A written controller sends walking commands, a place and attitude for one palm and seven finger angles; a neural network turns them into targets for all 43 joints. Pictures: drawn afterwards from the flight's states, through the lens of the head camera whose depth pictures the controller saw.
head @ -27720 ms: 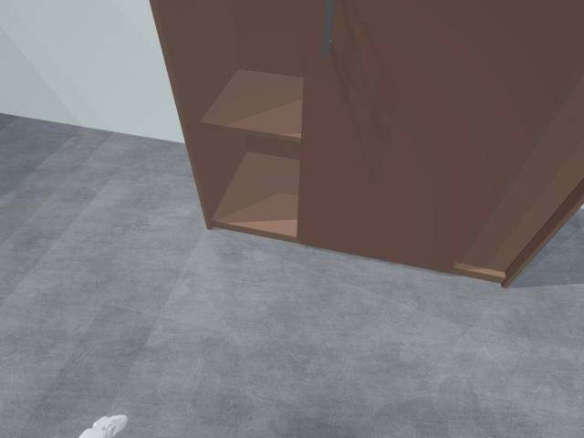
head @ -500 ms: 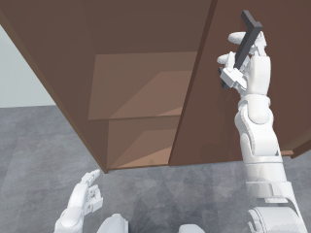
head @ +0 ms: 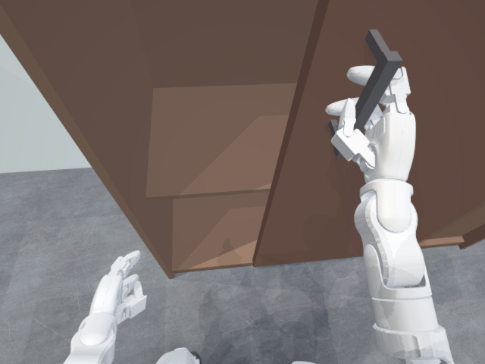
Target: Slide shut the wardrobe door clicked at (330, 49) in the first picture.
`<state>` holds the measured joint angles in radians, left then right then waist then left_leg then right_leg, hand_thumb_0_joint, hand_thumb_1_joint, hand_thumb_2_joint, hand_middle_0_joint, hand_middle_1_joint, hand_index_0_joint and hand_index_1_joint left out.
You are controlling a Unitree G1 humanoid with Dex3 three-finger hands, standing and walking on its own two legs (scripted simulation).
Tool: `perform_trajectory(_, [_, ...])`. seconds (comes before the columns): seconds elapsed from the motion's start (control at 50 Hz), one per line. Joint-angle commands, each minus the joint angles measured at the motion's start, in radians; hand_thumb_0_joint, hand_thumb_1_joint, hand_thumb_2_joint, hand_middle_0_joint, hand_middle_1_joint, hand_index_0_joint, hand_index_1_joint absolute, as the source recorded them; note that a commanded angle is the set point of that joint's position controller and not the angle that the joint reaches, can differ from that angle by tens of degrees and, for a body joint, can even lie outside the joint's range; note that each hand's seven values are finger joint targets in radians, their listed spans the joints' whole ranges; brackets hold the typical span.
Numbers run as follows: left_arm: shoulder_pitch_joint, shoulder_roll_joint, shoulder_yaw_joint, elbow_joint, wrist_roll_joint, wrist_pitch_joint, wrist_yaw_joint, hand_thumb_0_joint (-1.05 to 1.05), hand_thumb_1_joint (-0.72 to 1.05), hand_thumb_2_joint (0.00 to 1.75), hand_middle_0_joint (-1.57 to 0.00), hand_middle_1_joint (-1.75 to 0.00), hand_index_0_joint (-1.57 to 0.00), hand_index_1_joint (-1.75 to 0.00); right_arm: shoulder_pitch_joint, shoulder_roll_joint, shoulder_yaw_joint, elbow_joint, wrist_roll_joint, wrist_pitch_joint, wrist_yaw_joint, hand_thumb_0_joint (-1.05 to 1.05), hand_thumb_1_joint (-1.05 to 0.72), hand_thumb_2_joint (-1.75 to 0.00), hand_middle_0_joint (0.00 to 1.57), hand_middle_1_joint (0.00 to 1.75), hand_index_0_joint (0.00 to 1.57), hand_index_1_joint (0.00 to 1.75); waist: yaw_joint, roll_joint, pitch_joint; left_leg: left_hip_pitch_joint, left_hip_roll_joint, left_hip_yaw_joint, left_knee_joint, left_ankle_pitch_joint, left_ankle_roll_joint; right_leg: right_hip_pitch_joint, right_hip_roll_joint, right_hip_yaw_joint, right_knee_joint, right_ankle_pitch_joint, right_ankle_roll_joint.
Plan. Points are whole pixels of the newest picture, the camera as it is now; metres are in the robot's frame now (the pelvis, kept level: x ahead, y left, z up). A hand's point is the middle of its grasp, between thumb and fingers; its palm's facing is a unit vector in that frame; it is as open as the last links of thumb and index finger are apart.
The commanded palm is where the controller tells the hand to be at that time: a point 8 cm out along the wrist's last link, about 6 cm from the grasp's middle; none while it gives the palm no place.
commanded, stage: step sideways, sliding the door along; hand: right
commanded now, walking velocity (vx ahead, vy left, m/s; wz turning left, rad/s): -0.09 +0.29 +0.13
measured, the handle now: (356, 102) +0.42 -0.15 +0.19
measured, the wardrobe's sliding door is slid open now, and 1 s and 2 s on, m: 0.32 0.23 0.00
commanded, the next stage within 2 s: none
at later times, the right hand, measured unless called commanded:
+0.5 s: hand (293, 139) +0.36 -0.06 +0.18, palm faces -0.05 +1.00 -0.06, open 5.9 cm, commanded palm +0.34 -0.08 +0.20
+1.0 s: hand (272, 135) +0.37 -0.04 +0.19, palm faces +0.17 +0.98 -0.03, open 5.9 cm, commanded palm +0.34 -0.01 +0.19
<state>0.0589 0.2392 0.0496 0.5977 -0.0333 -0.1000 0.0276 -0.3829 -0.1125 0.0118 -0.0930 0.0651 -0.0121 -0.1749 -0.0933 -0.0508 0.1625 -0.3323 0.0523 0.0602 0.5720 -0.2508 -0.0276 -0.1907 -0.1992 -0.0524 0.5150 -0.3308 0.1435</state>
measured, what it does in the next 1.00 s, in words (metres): steps to the left: right foot, then left foot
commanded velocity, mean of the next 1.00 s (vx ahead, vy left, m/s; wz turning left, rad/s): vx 0.04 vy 0.30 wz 0.06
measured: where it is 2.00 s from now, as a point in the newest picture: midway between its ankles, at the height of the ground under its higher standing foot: outside the picture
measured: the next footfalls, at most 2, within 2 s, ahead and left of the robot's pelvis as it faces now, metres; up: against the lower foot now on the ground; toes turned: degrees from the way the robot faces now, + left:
right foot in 0.48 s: +0.00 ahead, -0.15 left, +0.00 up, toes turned -5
left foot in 0.72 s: +0.03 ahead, +0.20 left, +0.00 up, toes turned +6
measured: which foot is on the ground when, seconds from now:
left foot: down 0.00-0.48, up 0.50-0.70, down 0.72-0.88, up 0.90-1.00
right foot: down 0.00-0.34, up 0.36-0.46, down 0.48-0.74, up 0.76-0.84, down 0.86-1.00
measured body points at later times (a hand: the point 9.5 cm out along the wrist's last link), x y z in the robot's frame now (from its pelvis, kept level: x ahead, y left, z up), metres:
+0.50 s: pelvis -0.02 +0.01 -0.01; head +0.06 +0.01 +0.43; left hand +0.19 +0.23 -0.10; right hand +0.36 -0.12 +0.19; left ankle +0.02 +0.13 -0.72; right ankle -0.04 -0.14 -0.73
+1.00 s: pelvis -0.04 +0.11 +0.00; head +0.04 +0.10 +0.44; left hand +0.17 +0.32 -0.10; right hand +0.35 -0.09 +0.19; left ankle -0.01 +0.24 -0.69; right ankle -0.06 -0.07 -0.73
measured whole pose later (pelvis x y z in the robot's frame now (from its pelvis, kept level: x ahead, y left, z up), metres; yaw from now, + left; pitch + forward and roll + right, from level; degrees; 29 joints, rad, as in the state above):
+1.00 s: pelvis -0.04 +0.11 +0.00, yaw +1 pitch -2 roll +1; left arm 0.08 0.20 0.02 0.61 -0.04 0.00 -0.02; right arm -0.57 -0.18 -0.03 0.12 0.09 0.01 -0.16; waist -0.12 -0.01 0.21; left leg -0.45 0.00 0.02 0.92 -0.38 0.01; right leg -0.18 -0.16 -0.03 0.55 -0.33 0.10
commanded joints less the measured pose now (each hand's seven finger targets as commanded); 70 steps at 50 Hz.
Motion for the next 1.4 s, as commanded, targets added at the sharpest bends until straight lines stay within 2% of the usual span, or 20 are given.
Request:
perform_trajectory(0.0, [-0.068, 0.073, 0.014, -0.178, -0.011, -0.037, -0.030, 0.00, 0.90, 0.90, -0.20, -0.30, -0.20, -0.30, -0.419, 0.091, 0.284, -0.404, -0.046, -0.176, 0.111, 0.00, -0.90, -0.90, 0.45, 1.40, 0.45, 1.40, 0.100, -0.089, -0.533, 0.098, -0.038, -0.003, -0.054, 0.375, 0.041, 0.336, -0.063, -0.040, 0.107, 0.943, -0.180])
perform_trajectory(0.08, [-0.082, 0.050, 0.008, -0.149, -0.012, -0.029, -0.023, 0.00, 0.90, 0.90, -0.20, -0.30, -0.20, -0.30, -0.374, 0.019, 0.237, -0.383, -0.052, -0.174, 0.096, 0.00, -0.90, -0.90, 0.45, 1.40, 0.45, 1.40, 0.107, 0.230, -0.585, 0.333, 0.099, -0.090, -0.003, 0.964, 0.106, 0.068, 0.068, -0.050, 0.178, 0.263, -0.115])
perform_trajectory(0.16, [-0.084, 0.091, 0.031, -0.155, 0.012, 0.007, -0.024, 0.00, 0.90, 0.90, -0.20, -0.30, -0.20, -0.30, -0.432, -0.018, 0.199, -0.431, -0.032, -0.164, 0.099, 0.00, -0.90, -0.90, 0.45, 1.40, 0.45, 1.40, 0.112, -0.188, -0.538, 0.018, -0.039, -0.007, 0.165, 0.242, 0.003, 0.314, -0.142, 0.086, -0.038, 0.844, -0.195])
perform_trajectory(0.22, [-0.097, 0.065, 0.020, -0.170, 0.014, 0.025, -0.042, 0.00, 0.90, 0.90, -0.20, -0.30, -0.20, -0.30, -0.449, 0.015, 0.185, -0.313, -0.056, -0.161, 0.110, 0.00, -0.90, -0.90, 0.45, 1.40, 0.45, 1.40, 0.098, -0.199, -0.467, -0.089, -0.049, -0.029, 0.131, -0.095, 0.035, 0.364, -0.211, 0.023, 0.012, 1.029, -0.210])
perform_trajectory(0.28, [-0.087, 0.043, 0.009, -0.151, -0.016, 0.023, -0.040, 0.00, 0.90, 0.90, -0.20, -0.30, -0.20, -0.30, -0.485, -0.004, 0.193, -0.303, -0.055, -0.155, 0.111, 0.00, -0.90, -0.90, 0.45, 1.40, 0.45, 1.40, 0.111, -0.002, -0.527, 0.199, -0.009, -0.047, -0.085, 0.482, 0.067, 0.232, -0.061, -0.080, 0.215, 0.731, -0.185])
perform_trajectory(0.34, [-0.099, 0.019, 0.003, -0.136, -0.011, 0.014, -0.017, 0.00, 0.90, 0.90, -0.20, -0.30, -0.20, -0.30, -0.428, -0.099, 0.115, -0.292, -0.053, -0.153, 0.105, 0.00, -0.90, -0.90, 0.45, 1.40, 0.45, 1.40, 0.079, 0.408, -0.568, 0.440, 0.174, -0.220, -0.033, 1.141, 0.186, -0.124, 0.135, -0.015, 0.428, -0.202, -0.109])
perform_trajectory(0.42, [-0.079, 0.021, -0.012, -0.095, 0.001, 0.022, -0.004, 0.00, 0.90, 0.90, -0.20, -0.30, -0.20, -0.30, -0.544, -0.042, 0.170, -0.346, -0.027, -0.167, 0.099, 0.00, -0.90, -0.90, 0.45, 1.40, 0.45, 1.40, 0.139, 0.145, -0.547, 0.209, 0.095, -0.110, 0.121, 0.764, 0.110, 0.122, 0.058, -0.005, -0.026, 0.183, -0.143])
perform_trajectory(0.46, [-0.098, 0.087, 0.032, -0.138, 0.019, 0.052, -0.017, 0.00, 0.90, 0.90, -0.20, -0.30, -0.20, -0.30, -0.558, -0.040, 0.171, -0.340, -0.023, -0.166, 0.111, 0.00, -0.90, -0.90, 0.45, 1.40, 0.45, 1.40, 0.112, -0.282, -0.520, -0.208, -0.042, -0.072, 0.420, -0.174, 0.009, 0.392, -0.316, 0.344, -0.099, 0.988, -0.290])
perform_trajectory(0.5, [-0.129, 0.099, 0.029, -0.151, 0.009, 0.076, -0.041, 0.00, 0.90, 0.90, -0.20, -0.30, -0.20, -0.30, -0.588, 0.006, 0.169, -0.216, -0.033, -0.134, 0.131, 0.00, -0.90, -0.90, 0.45, 1.40, 0.45, 1.40, 0.087, -0.140, -0.447, -0.257, -0.011, -0.136, 0.509, -0.158, 0.019, 0.306, -0.324, 0.256, -0.141, 0.705, -0.334])
perform_trajectory(0.62, [-0.078, 0.093, 0.019, -0.147, 0.001, 0.069, -0.036, 0.00, 0.90, 0.90, -0.20, -0.30, -0.20, -0.30, -0.640, 0.037, 0.217, -0.154, -0.021, -0.129, 0.132, 0.00, -0.90, -0.90, 0.45, 1.40, 0.45, 1.40, 0.122, -0.203, -0.468, 0.018, -0.050, -0.010, 0.071, -0.022, 0.051, 0.322, -0.185, 0.006, -0.030, 0.786, -0.210])
perform_trajectory(0.74, [-0.092, 0.026, -0.014, -0.109, -0.020, 0.038, -0.018, 0.00, 0.90, 0.90, -0.20, -0.30, -0.20, -0.30, -0.663, -0.022, 0.208, -0.202, -0.029, -0.113, 0.104, 0.00, -0.90, -0.90, 0.45, 1.40, 0.45, 1.40, 0.101, 0.253, -0.529, 0.337, 0.178, -0.238, -0.114, 0.824, 0.174, -0.068, 0.141, -0.029, 0.320, -0.140, -0.130])
perform_trajectory(0.82, [-0.056, 0.065, 0.010, -0.076, -0.013, 0.038, -0.013, 0.00, 0.90, 0.90, -0.20, -0.30, -0.20, -0.30, -0.679, 0.047, 0.241, -0.206, -0.006, -0.122, 0.098, 0.00, -0.90, -0.90, 0.45, 1.40, 0.45, 1.40, 0.146, 0.118, -0.568, 0.209, 0.069, -0.068, 0.150, 0.727, 0.096, 0.162, 0.042, 0.049, 0.048, 0.342, -0.169])
perform_trajectory(0.86, [-0.079, 0.107, 0.028, -0.129, -0.002, 0.065, -0.033, 0.00, 0.90, 0.90, -0.20, -0.30, -0.20, -0.30, -0.716, 0.080, 0.285, -0.231, 0.005, -0.128, 0.123, 0.00, -0.90, -0.90, 0.45, 1.40, 0.45, 1.40, 0.123, -0.243, -0.521, -0.215, -0.046, -0.084, 0.459, -0.225, 0.026, 0.413, -0.282, 0.392, -0.104, 0.929, -0.303])
perform_trajectory(0.92, [-0.080, 0.091, 0.020, -0.130, -0.013, 0.065, -0.049, 0.00, 0.90, 0.90, -0.20, -0.30, -0.20, -0.30, -0.695, 0.070, 0.251, -0.164, 0.006, -0.119, 0.132, 0.00, -0.90, -0.90, 0.45, 1.40, 0.45, 1.40, 0.109, -0.171, -0.426, -0.333, 0.018, -0.132, 0.417, -0.165, 0.045, 0.447, -0.257, 0.205, -0.071, 0.857, -0.317])
perform_trajectory(1.04, [-0.068, 0.107, 0.024, -0.175, -0.021, 0.052, -0.045, 0.00, 0.90, 0.90, -0.20, -0.30, -0.20, -0.30, -0.655, 0.008, 0.200, -0.150, -0.005, -0.126, 0.135, 0.00, -0.90, -0.90, 0.45, 1.40, 0.45, 1.40, 0.113, -0.179, -0.480, 0.079, -0.063, 0.003, 0.000, 0.094, 0.050, 0.321, -0.141, -0.018, 0.028, 0.754, -0.182])
perform_trajectory(1.1, [-0.084, 0.045, -0.002, -0.167, -0.036, 0.034, -0.031, 0.00, 0.90, 0.90, -0.20, -0.30, -0.20, -0.30, -0.613, -0.048, 0.179, -0.183, -0.027, -0.107, 0.112, 0.00, -0.90, -0.90, 0.45, 1.40, 0.45, 1.40, 0.104, 0.220, -0.548, 0.446, 0.130, -0.205, -0.097, 0.792, 0.131, -0.033, 0.091, -0.068, 0.307, 0.166, -0.146])
perform_trajectory(1.14, [-0.042, 0.039, -0.004, -0.100, -0.020, 0.007, -0.023, 0.00, 0.90, 0.90, -0.20, -0.30, -0.20, -0.30, -0.540, -0.106, 0.129, -0.204, -0.029, -0.099, 0.100, 0.00, -0.90, -0.90, 0.45, 1.40, 0.45, 1.40, 0.084, 0.276, -0.566, 0.423, 0.220, -0.290, -0.085, 1.028, 0.178, -0.134, 0.159, 0.020, 0.463, -0.242, -0.140])
perform_trajectory(1.22, [-0.051, 0.046, -0.003, -0.076, -0.013, -0.018, -0.004, 0.00, 0.90, 0.90, -0.20, -0.30, -0.20, -0.30, -0.578, 0.038, 0.244, -0.291, -0.009, -0.115, 0.089, 0.00, -0.90, -0.90, 0.45, 1.40, 0.45, 1.40, 0.136, 0.132, -0.581, 0.312, 0.100, -0.106, 0.115, 0.858, 0.087, 0.100, 0.098, 0.026, 0.004, 0.310, -0.153])
perform_trajectory(1.26, [-0.077, 0.091, 0.023, -0.128, -0.010, -0.007, -0.020, 0.00, 0.90, 0.90, -0.20, -0.30, -0.20, -0.30, -0.565, 0.062, 0.282, -0.323, 0.002, -0.122, 0.098, 0.00, -0.90, -0.90, 0.45, 1.40, 0.45, 1.40, 0.111, -0.187, -0.562, -0.073, -0.019, -0.057, 0.280, -0.030, 0.011, 0.385, -0.192, 0.259, -0.058, 0.986, -0.265])
perform_trajectory(1.38, [-0.061, 0.093, 0.021, -0.148, 0.006, -0.001, -0.058, 0.00, 0.90, 0.90, -0.20, -0.30, -0.20, -0.30, -0.510, 0.030, 0.236, -0.275, -0.011, -0.115, 0.101, 0.00, -0.90, -0.90, 0.45, 1.40, 0.45, 1.40, 0.107, -0.216, -0.448, -0.105, -0.030, -0.050, 0.155, -0.070, 0.045, 0.435, -0.167, 0.053, -0.029, 1.018, -0.235])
